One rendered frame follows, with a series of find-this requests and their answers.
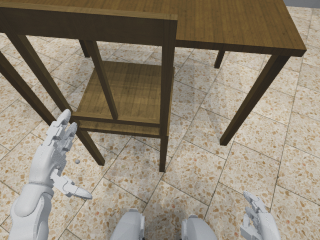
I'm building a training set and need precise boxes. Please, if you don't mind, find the left robot hand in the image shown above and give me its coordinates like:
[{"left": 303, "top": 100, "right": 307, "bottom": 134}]
[{"left": 28, "top": 109, "right": 93, "bottom": 200}]

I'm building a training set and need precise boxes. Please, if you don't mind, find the chair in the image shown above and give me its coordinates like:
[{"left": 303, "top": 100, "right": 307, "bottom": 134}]
[{"left": 0, "top": 1, "right": 178, "bottom": 173}]

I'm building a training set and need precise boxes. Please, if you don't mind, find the left robot forearm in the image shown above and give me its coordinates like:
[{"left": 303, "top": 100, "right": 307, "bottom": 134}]
[{"left": 7, "top": 183, "right": 55, "bottom": 240}]

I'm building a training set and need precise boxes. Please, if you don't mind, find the robot right thigh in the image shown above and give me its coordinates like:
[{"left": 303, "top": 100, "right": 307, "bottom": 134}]
[{"left": 181, "top": 217, "right": 218, "bottom": 240}]

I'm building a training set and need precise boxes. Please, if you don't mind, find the table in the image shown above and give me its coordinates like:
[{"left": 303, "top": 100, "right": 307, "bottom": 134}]
[{"left": 0, "top": 0, "right": 307, "bottom": 146}]

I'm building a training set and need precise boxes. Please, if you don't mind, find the robot right shin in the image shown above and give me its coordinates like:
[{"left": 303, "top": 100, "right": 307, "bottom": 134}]
[{"left": 188, "top": 214, "right": 198, "bottom": 219}]

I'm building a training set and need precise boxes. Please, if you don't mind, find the right robot hand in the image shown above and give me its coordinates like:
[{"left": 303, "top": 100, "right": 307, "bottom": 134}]
[{"left": 240, "top": 190, "right": 282, "bottom": 240}]

